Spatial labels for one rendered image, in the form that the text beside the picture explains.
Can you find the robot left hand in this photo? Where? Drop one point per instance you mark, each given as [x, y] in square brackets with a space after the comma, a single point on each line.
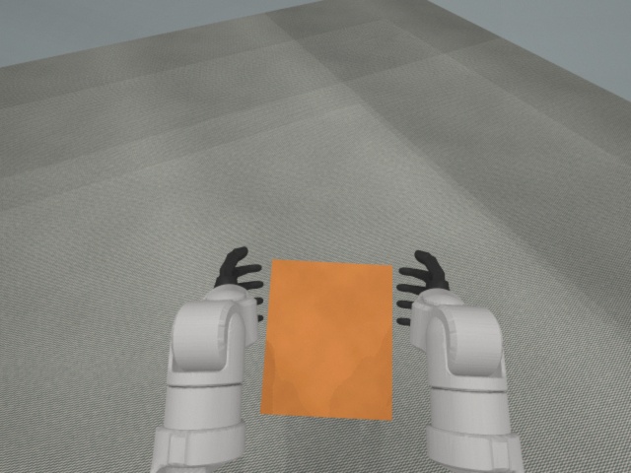
[229, 273]

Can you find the robot right hand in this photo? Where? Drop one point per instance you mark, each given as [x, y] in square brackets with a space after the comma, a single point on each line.
[434, 279]

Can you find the right robot forearm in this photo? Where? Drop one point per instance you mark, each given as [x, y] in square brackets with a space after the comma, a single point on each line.
[470, 429]

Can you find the carton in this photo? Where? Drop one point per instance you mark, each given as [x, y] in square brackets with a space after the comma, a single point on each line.
[328, 349]

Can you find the left robot forearm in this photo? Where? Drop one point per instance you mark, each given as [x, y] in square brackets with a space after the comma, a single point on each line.
[202, 428]

